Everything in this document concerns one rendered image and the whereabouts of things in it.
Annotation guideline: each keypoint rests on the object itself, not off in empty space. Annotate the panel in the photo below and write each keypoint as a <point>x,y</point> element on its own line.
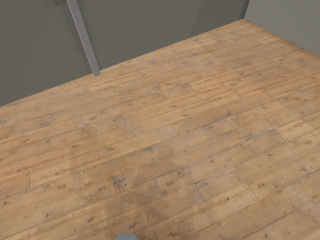
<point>77,17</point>

